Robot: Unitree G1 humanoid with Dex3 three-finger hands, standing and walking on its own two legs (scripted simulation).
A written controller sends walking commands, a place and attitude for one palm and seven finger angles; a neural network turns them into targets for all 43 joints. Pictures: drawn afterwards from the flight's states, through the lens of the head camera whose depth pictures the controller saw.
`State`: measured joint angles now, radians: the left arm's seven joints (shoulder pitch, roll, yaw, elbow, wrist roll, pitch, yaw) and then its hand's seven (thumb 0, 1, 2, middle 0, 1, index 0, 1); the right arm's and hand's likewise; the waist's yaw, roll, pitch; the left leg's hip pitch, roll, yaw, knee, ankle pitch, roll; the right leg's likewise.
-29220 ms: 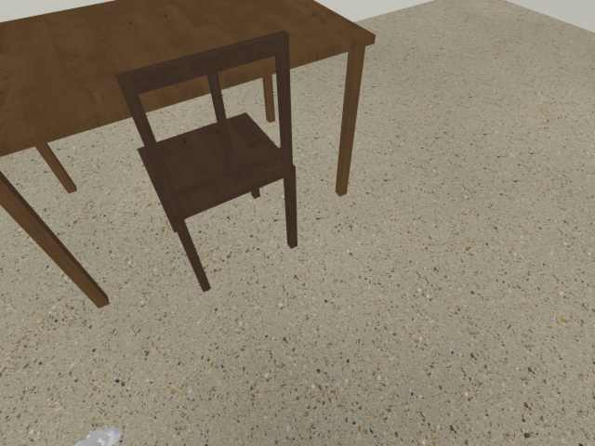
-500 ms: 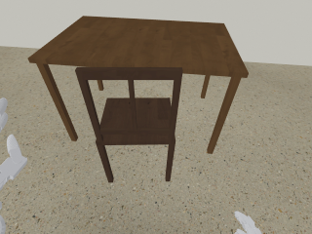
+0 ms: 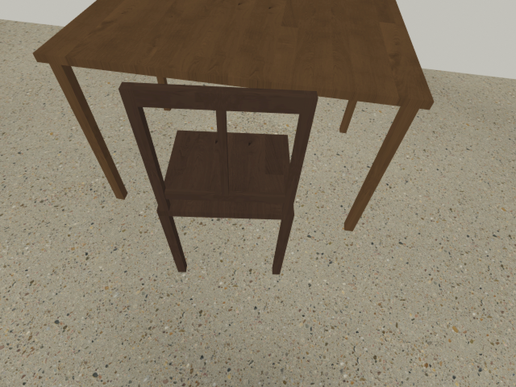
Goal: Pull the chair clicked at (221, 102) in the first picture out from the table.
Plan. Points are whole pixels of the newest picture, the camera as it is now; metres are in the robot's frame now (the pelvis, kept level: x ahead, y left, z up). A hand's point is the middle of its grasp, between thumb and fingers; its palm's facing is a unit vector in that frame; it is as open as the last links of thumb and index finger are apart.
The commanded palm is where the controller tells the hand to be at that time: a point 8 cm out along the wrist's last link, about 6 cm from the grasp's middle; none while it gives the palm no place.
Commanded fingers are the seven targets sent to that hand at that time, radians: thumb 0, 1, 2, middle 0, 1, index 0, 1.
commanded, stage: let the arm hang, fingers relaxed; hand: left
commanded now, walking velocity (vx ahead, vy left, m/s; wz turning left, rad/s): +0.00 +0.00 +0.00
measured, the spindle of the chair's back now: (223, 156) +0.64 +0.12 -0.09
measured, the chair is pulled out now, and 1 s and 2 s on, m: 0.16 0.16 0.16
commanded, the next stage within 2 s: look to check the result in 0.70 s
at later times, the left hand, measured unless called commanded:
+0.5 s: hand out of the picture +0.07 +0.19 -0.17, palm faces -0.03 -0.97 -0.22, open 7.2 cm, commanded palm none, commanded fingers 0.00 0.90 0.90 -0.20 -0.30 -0.20 -0.30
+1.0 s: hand out of the picture +0.07 +0.20 -0.17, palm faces -0.04 -0.98 -0.21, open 7.3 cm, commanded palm none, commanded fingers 0.00 0.90 0.90 -0.20 -0.30 -0.20 -0.30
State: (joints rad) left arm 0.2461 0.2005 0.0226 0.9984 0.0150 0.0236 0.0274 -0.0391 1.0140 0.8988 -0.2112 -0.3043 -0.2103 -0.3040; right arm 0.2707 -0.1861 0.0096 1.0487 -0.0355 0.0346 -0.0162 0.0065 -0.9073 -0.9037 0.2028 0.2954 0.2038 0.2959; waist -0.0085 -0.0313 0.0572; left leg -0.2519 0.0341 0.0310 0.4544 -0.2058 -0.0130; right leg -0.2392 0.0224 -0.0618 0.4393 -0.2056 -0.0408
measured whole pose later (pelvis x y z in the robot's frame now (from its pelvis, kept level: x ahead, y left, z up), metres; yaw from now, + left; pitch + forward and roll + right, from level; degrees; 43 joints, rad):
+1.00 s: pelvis +0.05 +0.02 +0.01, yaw -3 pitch +0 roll +0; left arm 0.23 0.16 0.01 1.15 0.02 0.00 0.04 0.01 0.92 0.90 -0.20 -0.30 -0.20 -0.30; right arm 0.22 -0.16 0.00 1.16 -0.03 0.00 -0.04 0.00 -0.91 -0.90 0.20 0.30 0.20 0.30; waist -0.01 0.00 0.04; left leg -0.11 0.01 0.09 0.35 -0.24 0.01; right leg -0.14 0.00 0.00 0.37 -0.24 -0.01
